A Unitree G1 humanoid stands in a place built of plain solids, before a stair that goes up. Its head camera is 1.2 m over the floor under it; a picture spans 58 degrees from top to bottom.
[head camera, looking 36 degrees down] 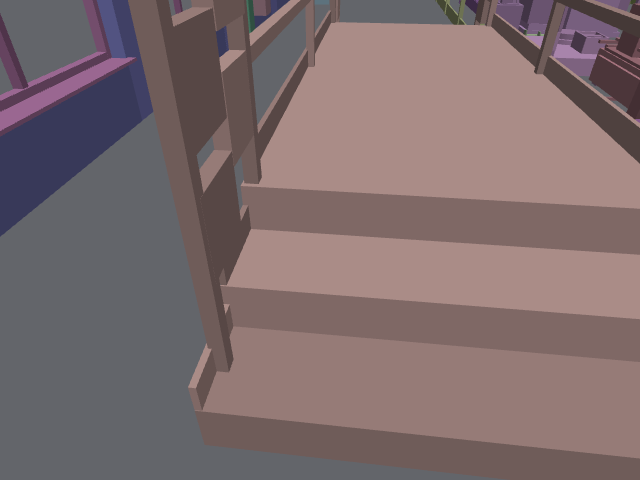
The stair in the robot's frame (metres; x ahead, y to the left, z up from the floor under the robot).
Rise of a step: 0.17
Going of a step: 0.30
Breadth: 1.40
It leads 7 degrees to the right of straight ahead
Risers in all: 3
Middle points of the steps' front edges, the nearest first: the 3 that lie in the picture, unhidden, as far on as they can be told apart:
0.57 -0.36 0.17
0.87 -0.40 0.34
1.17 -0.43 0.51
